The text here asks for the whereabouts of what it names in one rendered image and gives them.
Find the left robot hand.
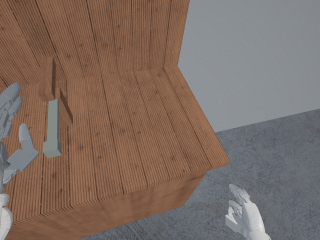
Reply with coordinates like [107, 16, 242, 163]
[0, 82, 39, 194]

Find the counter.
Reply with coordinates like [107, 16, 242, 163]
[0, 0, 231, 240]

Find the tap lever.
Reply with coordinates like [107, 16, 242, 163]
[42, 99, 62, 158]

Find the robot left forearm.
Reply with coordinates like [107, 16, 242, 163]
[0, 193, 13, 240]

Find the right robot hand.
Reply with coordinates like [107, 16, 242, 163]
[225, 184, 265, 239]

